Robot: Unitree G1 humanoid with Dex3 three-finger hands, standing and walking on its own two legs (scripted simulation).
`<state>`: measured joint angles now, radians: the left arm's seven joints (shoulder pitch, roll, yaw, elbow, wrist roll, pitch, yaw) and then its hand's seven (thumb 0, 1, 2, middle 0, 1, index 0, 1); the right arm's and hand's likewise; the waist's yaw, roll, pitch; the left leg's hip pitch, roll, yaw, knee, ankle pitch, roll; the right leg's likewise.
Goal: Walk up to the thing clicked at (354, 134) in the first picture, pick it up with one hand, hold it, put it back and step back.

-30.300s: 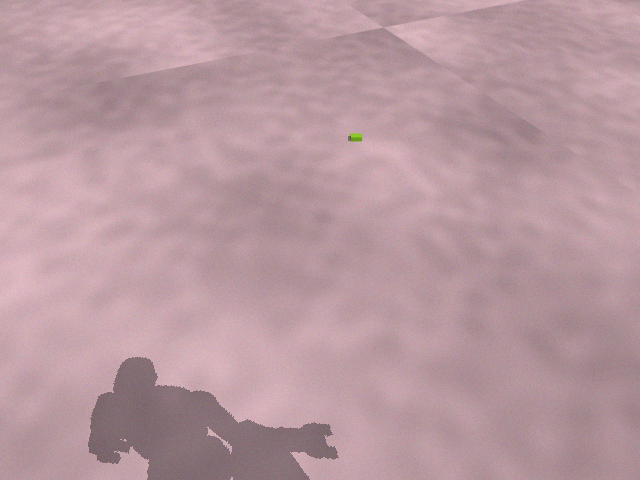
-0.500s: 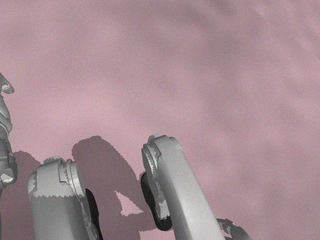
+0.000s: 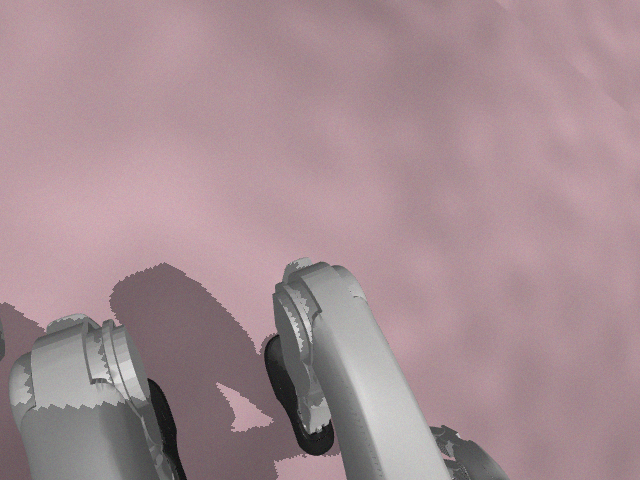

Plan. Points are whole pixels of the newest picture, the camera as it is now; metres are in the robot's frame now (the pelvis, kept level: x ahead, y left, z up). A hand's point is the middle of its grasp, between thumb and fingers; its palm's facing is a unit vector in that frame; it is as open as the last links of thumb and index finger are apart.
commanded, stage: lower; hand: left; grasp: from above
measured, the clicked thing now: out of the picture +0.59 +0.40 -0.31
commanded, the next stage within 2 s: rest in 0.02 s
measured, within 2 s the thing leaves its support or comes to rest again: neither
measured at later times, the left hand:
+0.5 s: hand out of the picture +0.47 +0.30 -0.22, palm faces -0.36 -0.26 -0.90, open 3.3 cm
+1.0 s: hand out of the picture +0.48 +0.30 -0.25, palm faces -0.35 -0.26 -0.90, open 3.2 cm
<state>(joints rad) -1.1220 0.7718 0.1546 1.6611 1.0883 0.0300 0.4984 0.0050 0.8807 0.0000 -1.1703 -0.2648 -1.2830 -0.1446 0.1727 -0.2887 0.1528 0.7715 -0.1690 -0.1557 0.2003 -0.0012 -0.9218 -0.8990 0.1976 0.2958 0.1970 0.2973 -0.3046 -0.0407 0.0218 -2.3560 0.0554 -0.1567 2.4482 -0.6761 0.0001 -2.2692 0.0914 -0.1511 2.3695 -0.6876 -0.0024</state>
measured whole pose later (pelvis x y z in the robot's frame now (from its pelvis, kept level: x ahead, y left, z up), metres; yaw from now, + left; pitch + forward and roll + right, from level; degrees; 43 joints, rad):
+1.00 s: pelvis +0.00 +0.01 -0.01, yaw -5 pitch +29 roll -13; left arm -1.15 0.95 0.20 1.78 1.06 0.02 0.64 0.00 1.00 0.00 -1.22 -0.27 -1.36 -0.13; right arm 0.16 -0.33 0.29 0.70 -0.22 -0.29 0.29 0.00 -0.92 -0.90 0.20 0.30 0.20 0.30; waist -0.40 -0.12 0.17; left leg -2.34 0.06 -0.24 2.51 -0.71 0.00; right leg -2.23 0.12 -0.22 2.36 -0.68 0.02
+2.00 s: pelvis -0.01 +0.01 +0.00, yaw -6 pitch +27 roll -15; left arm -1.18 1.06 0.13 1.80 1.03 0.00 0.64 0.00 0.69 0.04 -0.94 -0.42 -1.07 -0.29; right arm 0.12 -0.35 0.37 0.63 -0.23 -0.31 0.28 0.00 -0.93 -0.90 0.20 0.30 0.20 0.30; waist -0.43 -0.17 0.24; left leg -2.31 0.06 -0.28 2.49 -0.70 0.01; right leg -2.17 0.13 -0.24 2.31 -0.67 0.03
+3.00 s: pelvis -0.01 +0.01 +0.01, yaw -7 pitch +27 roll -16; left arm -1.17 1.07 0.14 1.74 1.03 0.02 0.63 0.00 -0.21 0.72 -0.34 -0.77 -0.35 -0.76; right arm 0.13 -0.36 0.38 0.61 -0.22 -0.30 0.28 0.00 -0.92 -0.90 0.20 0.30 0.20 0.30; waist -0.43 -0.18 0.25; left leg -2.30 0.07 -0.28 2.48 -0.70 0.01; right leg -2.16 0.13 -0.25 2.29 -0.66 0.03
